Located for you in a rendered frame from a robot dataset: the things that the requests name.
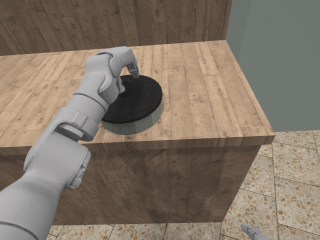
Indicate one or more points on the table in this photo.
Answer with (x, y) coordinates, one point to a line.
(186, 168)

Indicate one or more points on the lid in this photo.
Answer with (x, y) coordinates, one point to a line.
(146, 97)

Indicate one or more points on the knob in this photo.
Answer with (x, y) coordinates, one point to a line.
(128, 89)

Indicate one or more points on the left robot forearm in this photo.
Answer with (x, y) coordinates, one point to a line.
(80, 118)

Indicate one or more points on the left robot upper arm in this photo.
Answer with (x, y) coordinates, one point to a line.
(28, 206)

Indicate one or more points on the right robot hand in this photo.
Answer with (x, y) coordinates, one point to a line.
(253, 232)

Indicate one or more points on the pot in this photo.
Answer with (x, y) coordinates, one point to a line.
(136, 126)

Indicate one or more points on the left robot hand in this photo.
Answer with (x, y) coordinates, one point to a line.
(128, 59)

